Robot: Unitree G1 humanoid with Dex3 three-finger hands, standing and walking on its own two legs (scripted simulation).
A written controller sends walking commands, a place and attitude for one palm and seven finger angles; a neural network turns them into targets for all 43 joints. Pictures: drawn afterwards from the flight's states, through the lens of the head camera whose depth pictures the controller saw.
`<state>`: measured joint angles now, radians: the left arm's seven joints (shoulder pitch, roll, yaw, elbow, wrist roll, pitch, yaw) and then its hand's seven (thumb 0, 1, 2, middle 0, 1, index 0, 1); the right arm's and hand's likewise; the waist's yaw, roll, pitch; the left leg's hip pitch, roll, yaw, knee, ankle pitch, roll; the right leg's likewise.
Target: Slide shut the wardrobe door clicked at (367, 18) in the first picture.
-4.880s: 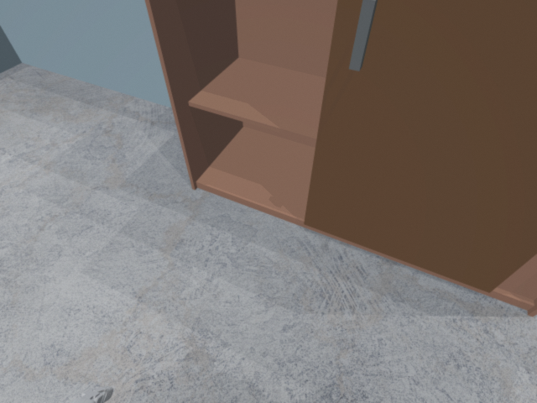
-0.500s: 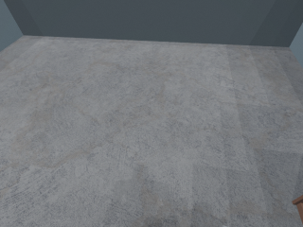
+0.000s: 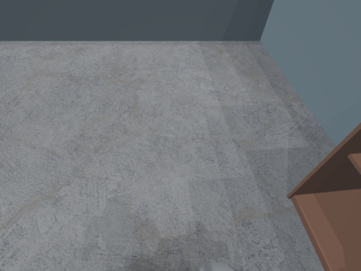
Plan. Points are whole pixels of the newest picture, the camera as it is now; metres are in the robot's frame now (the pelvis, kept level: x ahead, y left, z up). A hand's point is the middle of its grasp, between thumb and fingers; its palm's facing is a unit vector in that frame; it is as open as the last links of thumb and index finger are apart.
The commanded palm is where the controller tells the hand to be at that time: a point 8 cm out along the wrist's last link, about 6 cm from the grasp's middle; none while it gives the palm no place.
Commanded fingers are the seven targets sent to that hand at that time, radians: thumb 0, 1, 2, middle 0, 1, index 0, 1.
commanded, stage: turn to face it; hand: right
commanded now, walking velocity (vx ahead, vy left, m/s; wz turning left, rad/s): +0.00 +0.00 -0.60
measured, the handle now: out of the picture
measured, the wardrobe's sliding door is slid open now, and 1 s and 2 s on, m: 0.60 0.60 0.60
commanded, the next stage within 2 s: none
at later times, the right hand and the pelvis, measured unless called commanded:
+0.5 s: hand out of the picture -0.01 -0.29 -0.17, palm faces +0.33 +0.91 -0.25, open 7.4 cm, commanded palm none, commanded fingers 0.00 -0.90 -0.90 0.20 0.30 0.20 0.30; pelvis -0.01 -0.05 +0.00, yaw -17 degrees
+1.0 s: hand out of the picture -0.02 -0.24 -0.15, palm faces +0.57 +0.79 -0.25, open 7.4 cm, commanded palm none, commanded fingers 0.00 -0.90 -0.90 0.20 0.30 0.20 0.30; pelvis +0.00 -0.02 +0.00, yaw -37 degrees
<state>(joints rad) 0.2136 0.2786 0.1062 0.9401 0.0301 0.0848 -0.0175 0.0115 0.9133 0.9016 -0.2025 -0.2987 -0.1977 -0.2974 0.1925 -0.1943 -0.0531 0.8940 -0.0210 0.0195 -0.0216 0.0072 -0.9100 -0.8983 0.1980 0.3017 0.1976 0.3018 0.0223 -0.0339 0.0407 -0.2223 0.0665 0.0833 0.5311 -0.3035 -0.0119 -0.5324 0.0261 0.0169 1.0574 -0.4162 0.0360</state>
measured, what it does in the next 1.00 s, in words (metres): steps on the spot, turning right: right foot, then left foot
